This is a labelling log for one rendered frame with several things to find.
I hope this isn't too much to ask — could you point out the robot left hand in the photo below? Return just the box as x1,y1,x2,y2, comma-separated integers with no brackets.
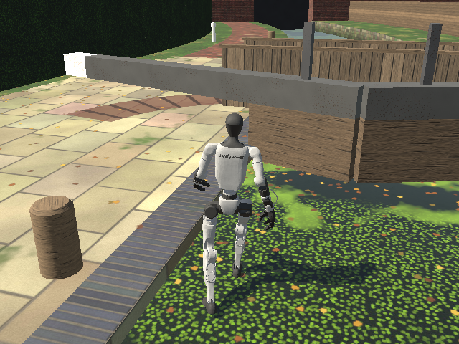
193,180,210,191

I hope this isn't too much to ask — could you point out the robot right forearm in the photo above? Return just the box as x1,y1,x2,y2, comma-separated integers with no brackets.
258,176,274,212

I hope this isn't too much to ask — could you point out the robot right hand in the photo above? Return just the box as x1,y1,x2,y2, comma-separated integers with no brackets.
259,209,275,230

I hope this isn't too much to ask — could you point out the robot left upper arm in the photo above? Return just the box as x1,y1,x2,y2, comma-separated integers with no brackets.
196,143,218,180

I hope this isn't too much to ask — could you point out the humanoid robot torso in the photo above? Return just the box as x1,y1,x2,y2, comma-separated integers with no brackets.
215,142,249,215

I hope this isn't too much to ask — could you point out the robot right upper arm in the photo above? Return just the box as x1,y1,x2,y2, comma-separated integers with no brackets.
247,145,265,187

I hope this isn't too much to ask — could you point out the left robot foot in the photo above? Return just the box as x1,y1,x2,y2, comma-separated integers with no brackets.
202,297,217,314

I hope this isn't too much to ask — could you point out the robot left forearm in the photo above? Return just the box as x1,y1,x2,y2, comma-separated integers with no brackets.
193,169,203,185

